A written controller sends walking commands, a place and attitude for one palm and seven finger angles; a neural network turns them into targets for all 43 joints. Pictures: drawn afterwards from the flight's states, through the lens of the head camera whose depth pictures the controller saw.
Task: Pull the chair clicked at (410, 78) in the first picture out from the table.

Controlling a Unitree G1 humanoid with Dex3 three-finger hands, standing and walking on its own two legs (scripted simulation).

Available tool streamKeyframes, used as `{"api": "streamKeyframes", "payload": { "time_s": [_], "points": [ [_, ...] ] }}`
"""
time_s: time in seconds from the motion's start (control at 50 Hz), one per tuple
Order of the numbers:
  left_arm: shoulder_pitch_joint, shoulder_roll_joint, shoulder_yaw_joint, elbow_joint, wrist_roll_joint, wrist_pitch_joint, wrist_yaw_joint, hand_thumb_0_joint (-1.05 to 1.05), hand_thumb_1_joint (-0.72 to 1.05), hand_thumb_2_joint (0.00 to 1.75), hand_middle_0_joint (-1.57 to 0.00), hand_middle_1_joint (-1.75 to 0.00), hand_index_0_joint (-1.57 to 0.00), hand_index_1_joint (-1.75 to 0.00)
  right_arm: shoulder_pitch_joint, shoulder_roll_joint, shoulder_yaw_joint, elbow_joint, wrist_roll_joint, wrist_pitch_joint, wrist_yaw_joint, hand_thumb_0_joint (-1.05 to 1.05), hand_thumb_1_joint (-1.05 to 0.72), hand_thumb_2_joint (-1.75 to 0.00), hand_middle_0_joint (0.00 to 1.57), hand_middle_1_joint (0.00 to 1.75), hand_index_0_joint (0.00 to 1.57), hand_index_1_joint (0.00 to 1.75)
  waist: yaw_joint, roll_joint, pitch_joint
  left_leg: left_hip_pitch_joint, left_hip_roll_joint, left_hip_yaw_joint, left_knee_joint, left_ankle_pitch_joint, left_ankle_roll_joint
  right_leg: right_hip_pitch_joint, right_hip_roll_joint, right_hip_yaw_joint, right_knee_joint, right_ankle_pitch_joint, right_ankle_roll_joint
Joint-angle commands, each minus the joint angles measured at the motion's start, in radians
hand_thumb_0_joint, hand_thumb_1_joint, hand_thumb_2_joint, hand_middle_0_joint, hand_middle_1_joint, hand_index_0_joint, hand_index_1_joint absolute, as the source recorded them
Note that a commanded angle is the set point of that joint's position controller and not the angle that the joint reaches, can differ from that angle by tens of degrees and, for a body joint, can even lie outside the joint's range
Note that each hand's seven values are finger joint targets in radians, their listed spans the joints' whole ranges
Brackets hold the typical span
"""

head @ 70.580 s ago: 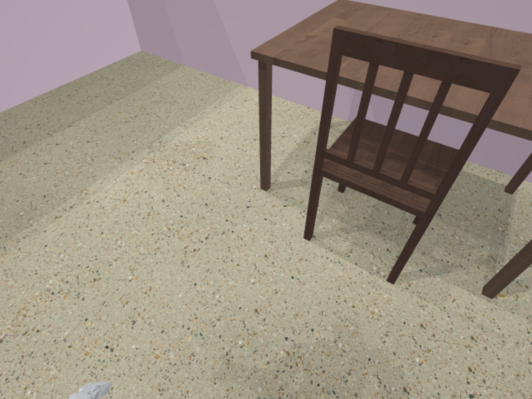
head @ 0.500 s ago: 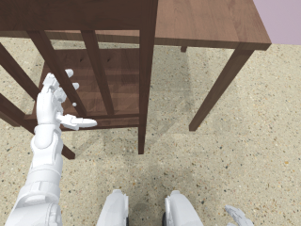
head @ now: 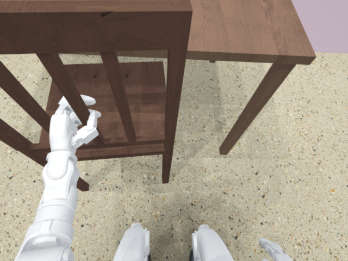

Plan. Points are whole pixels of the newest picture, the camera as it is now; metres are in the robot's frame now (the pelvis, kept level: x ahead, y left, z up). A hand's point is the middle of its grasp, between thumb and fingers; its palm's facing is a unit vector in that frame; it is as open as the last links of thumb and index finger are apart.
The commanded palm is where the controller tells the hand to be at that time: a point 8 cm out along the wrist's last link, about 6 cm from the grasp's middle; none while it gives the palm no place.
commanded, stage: hook a spindle and tug to test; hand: left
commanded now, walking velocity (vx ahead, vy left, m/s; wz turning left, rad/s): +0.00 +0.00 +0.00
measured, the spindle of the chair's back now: (80, 109) +0.44 +0.21 +0.04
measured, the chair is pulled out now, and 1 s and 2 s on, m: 0.03 0.09 0.21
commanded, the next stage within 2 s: step backward, pulling the chair out in 0.54 s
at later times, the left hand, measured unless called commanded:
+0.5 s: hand (91, 144) +0.36 +0.18 +0.02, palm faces +0.10 -0.99 -0.03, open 5.7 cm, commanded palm +0.33 +0.23 +0.02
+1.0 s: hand (95, 149) +0.35 +0.16 +0.04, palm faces +0.14 -0.98 -0.12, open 5.3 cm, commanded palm +0.32 +0.22 +0.04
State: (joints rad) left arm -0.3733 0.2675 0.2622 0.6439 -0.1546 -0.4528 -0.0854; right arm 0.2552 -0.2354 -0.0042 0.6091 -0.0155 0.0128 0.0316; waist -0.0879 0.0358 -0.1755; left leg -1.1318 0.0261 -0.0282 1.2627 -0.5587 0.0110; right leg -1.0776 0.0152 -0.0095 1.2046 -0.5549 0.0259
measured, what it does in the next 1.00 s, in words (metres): rises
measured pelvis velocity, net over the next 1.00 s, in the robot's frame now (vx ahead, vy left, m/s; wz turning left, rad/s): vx -0.01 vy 0.00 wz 0.02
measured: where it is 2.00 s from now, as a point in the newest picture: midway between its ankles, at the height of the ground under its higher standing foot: outside the picture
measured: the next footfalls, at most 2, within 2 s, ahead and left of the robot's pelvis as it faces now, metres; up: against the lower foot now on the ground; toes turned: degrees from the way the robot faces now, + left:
none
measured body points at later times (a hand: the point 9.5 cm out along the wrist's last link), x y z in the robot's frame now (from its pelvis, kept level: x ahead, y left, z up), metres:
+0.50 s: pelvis +0.00 +0.00 +0.00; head +0.11 +0.01 +0.43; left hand +0.35 +0.23 +0.02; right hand +0.13 -0.25 -0.11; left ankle +0.01 +0.11 -0.63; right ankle +0.01 -0.14 -0.63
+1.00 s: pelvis -0.01 +0.00 +0.09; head +0.06 +0.02 +0.53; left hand +0.33 +0.22 +0.05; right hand +0.08 -0.26 -0.02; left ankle +0.01 +0.11 -0.63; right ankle +0.01 -0.14 -0.63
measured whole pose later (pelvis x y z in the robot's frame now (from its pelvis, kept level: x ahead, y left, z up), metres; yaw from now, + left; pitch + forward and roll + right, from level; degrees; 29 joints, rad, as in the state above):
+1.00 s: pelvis -0.01 +0.00 +0.09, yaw +1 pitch +9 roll -2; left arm -0.33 0.21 0.10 0.86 -0.07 -0.23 0.11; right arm 0.27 -0.23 0.02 0.63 0.03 0.12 -0.10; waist -0.08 -0.01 -0.03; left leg -0.58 0.02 -0.02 0.74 -0.33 0.01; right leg -0.52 0.00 0.00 0.67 -0.31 0.03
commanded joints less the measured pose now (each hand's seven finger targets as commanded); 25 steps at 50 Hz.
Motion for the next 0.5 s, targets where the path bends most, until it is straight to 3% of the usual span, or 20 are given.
{"api": "streamKeyframes", "payload": {
  "time_s": [0.0, 0.1, 0.2, 0.26, 0.34, 0.36, 0.38, 0.42, 0.48],
  "points": [
    [-0.095, 0.142, 0.031, -0.227, -0.007, -0.087, -0.024, 0.00, 0.90, 0.90, -0.50, -1.45, -0.50, -1.45, 0.079, -0.159, -0.059, -0.102, 0.004, -0.027, -0.011, 0.00, -0.90, -0.90, 0.20, 0.30, 0.20, 0.30, 0.024, 0.026, -0.435, 0.383, -0.012, -0.004, -0.145, 0.520, -0.007, 0.220, 0.025, -0.039, -0.121, 0.432, -0.056],
    [-0.052, 0.137, 0.023, -0.283, -0.001, -0.103, -0.018, 0.00, 0.90, 0.90, -0.50, -1.45, -0.50, -1.45, 0.069, -0.152, -0.057, -0.114, 0.001, -0.027, -0.007, 0.00, -0.90, -0.90, 0.20, 0.30, 0.20, 0.30, 0.030, 0.052, -0.426, 0.397, -0.009, -0.005, -0.147, 0.550, -0.010, 0.216, 0.026, -0.039, -0.112, 0.442, -0.058],
    [-0.028, 0.091, -0.025, -0.329, -0.003, -0.103, -0.015, 0.00, 0.90, 0.90, -0.50, -1.45, -0.50, -1.45, 0.057, -0.149, -0.059, -0.122, 0.001, -0.030, -0.005, 0.00, -0.90, -0.90, 0.20, 0.30, 0.20, 0.30, 0.024, 0.075, -0.416, 0.424, -0.005, -0.012, -0.148, 0.562, -0.015, 0.187, 0.025, -0.044, -0.111, 0.421, -0.057],
    [0.007, 0.094, -0.017, -0.340, -0.006, -0.099, -0.014, 0.00, 0.90, 0.90, -0.50, -1.45, -0.50, -1.45, 0.050, -0.149, -0.060, -0.122, 0.001, -0.031, -0.008, 0.00, -0.90, -0.90, 0.20, 0.30, 0.20, 0.30, 0.026, 0.053, -0.417, 0.416, -0.005, -0.010, -0.148, 0.551, -0.015, 0.196, 0.024, -0.043, -0.112, 0.426, -0.056],
    [0.020, 0.111, -0.001, -0.343, -0.008, -0.101, -0.013, 0.00, 0.90, 0.90, -0.50, -1.45, -0.50, -1.45, 0.034, -0.149, -0.058, -0.123, 0.003, -0.033, -0.012, 0.00, -0.90, -0.90, 0.20, 0.30, 0.20, 0.30, 0.030, 0.035, -0.398, 0.383, -0.011, -0.008, -0.149, 0.503, -0.012, 0.206, 0.022, -0.042, -0.110, 0.412, -0.057],
    [0.002, 0.083, -0.032, -0.358, -0.005, -0.104, -0.015, 0.00, 0.90, 0.90, -0.50, -1.45, -0.50, -1.45, 0.031, -0.146, -0.057, -0.124, 0.002, -0.035, -0.013, 0.00, -0.90, -0.90, 0.20, 0.30, 0.20, 0.30, 0.021, 0.037, -0.403, 0.389, -0.011, -0.007, -0.145, 0.502, -0.010, 0.200, 0.021, -0.042, -0.110, 0.411, -0.055],
    [0.023, 0.085, -0.025, -0.352, -0.007, -0.100, -0.014, 0.00, 0.90, 0.90, -0.50, -1.45, -0.50, -1.45, 0.030, -0.146, -0.058, -0.127, 0.002, -0.037, -0.013, 0.00, -0.90, -0.90, 0.20, 0.30, 0.20, 0.30, 0.027, 0.034, -0.399, 0.382, -0.013, -0.007, -0.147, 0.481, -0.011, 0.201, 0.022, -0.043, -0.112, 0.396, -0.056],
    [-0.002, 0.112, -0.002, -0.324, -0.005, -0.098, -0.014, 0.00, 0.90, 0.90, -0.50, -1.45, -0.50, -1.45, 0.024, -0.152, -0.056, -0.119, 0.002, -0.036, -0.019, 0.00, -0.90, -0.90, 0.20, 0.30, 0.20, 0.30, 0.020, 0.013, -0.379, 0.348, -0.015, -0.006, -0.142, 0.440, -0.008, 0.194, 0.020, -0.040, -0.112, 0.380, -0.055],
    [-0.043, 0.118, 0.003, -0.323, -0.007, -0.103, -0.020, 0.00, 0.90, 0.90, -0.50, -1.45, -0.50, -1.45, 0.014, -0.152, -0.054, -0.114, 0.002, -0.041, -0.025, 0.00, -0.90, -0.90, 0.20, 0.30, 0.20, 0.30, 0.019, 0.038, -0.376, 0.340, -0.018, -0.003, -0.139, 0.398, -0.008, 0.177, 0.018, -0.037, -0.112, 0.346, -0.056]
  ]
}}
